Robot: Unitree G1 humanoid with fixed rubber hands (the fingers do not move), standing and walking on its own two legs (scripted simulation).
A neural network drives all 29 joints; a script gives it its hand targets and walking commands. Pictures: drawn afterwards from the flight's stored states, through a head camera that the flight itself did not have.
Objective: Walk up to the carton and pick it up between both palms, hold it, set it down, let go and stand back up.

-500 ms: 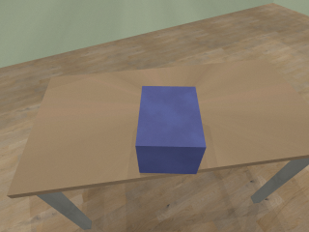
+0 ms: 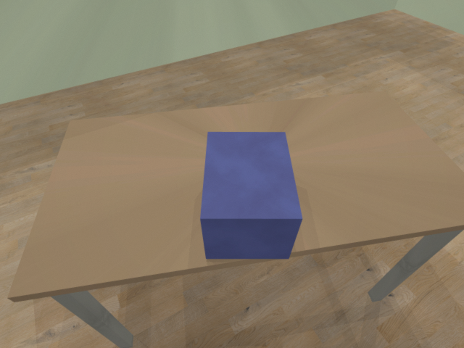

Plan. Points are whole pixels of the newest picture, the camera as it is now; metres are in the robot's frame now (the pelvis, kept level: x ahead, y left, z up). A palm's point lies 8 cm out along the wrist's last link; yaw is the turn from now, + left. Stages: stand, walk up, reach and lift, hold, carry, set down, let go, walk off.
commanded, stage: walk up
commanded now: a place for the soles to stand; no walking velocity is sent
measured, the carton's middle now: (246, 193) +0.45 -0.02 -0.02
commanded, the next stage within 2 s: reach and lift in 0.68 s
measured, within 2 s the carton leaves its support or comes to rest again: neither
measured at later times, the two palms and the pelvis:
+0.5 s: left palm out of the picture +0.07 +0.26 -0.12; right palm out of the picture +0.02 -0.28 -0.14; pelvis -0.01 +0.00 -0.01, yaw -6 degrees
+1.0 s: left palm (117, 327) +0.20 +0.22 -0.10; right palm out of the picture +0.13 -0.29 -0.12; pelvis -0.01 -0.03 -0.03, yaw -3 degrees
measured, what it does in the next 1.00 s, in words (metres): stands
